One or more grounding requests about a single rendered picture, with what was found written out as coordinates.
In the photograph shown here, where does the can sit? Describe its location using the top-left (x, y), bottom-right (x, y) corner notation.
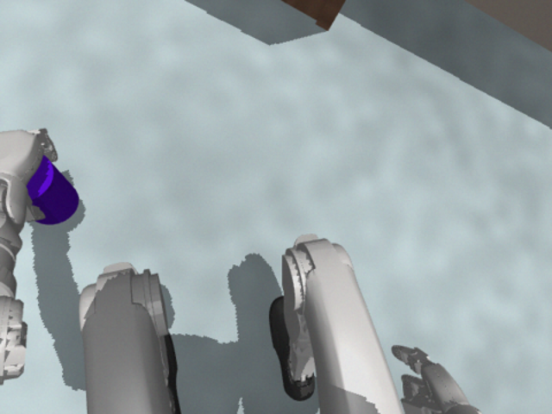
top-left (26, 154), bottom-right (79, 225)

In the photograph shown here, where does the bookshelf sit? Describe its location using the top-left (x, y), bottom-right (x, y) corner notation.
top-left (281, 0), bottom-right (346, 31)

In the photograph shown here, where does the right robot hand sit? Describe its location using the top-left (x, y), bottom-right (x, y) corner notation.
top-left (392, 345), bottom-right (470, 414)

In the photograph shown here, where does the left robot arm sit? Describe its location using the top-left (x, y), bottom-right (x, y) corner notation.
top-left (0, 172), bottom-right (28, 385)

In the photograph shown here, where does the left robot hand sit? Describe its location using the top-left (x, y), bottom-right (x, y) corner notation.
top-left (0, 129), bottom-right (58, 222)

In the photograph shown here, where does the left robot foot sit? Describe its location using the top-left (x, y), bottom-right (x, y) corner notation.
top-left (164, 331), bottom-right (181, 414)

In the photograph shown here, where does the right robot foot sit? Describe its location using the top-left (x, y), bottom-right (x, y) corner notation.
top-left (269, 296), bottom-right (315, 401)

